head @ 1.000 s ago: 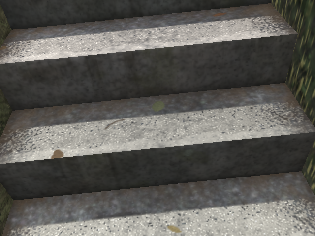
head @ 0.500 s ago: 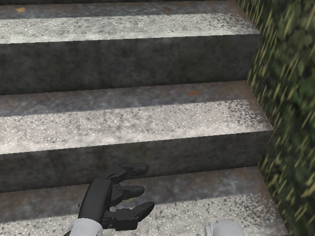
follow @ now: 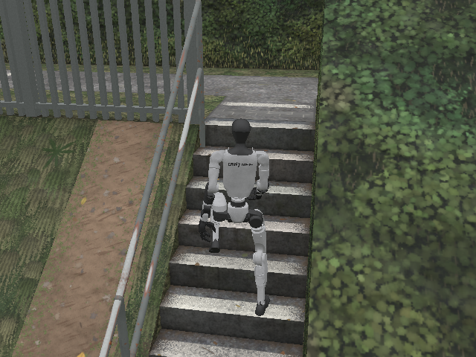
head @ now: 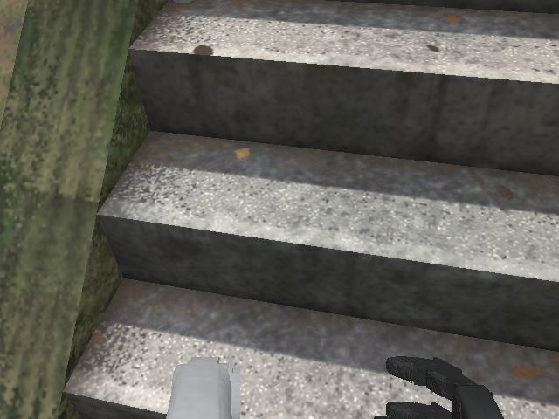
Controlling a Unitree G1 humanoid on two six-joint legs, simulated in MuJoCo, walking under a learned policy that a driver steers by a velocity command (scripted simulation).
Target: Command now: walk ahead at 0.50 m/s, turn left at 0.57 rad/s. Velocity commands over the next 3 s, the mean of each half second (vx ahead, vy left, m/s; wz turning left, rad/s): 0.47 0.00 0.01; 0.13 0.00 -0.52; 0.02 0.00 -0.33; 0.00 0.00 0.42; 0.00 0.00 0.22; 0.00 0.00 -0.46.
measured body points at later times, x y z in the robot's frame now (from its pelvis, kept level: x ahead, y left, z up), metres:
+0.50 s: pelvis +0.27 +0.10 +0.21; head +0.27 +0.15 +0.66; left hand +0.51 +0.20 +0.13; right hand +0.20 -0.09 +0.07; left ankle +0.22 +0.16 -0.54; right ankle +0.42 -0.03 -0.20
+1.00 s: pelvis +0.42 +0.13 +0.38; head +0.44 +0.11 +0.83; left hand +0.63 +0.30 +0.28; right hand +0.57 -0.11 +0.31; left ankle +0.50 +0.22 -0.28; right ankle +0.39 +0.06 -0.32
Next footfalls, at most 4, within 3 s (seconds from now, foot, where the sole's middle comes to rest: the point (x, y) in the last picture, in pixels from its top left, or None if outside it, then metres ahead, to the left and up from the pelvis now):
0.12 left None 0.26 0.17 -0.58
0.62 right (293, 412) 0.41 0.05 -0.39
1.02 left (212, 344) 0.53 0.21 -0.39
1.40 right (353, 395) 0.45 -0.05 -0.39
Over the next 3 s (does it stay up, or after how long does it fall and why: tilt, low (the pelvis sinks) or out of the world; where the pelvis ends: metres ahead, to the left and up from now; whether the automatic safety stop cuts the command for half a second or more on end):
stays up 0.41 0.11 0.38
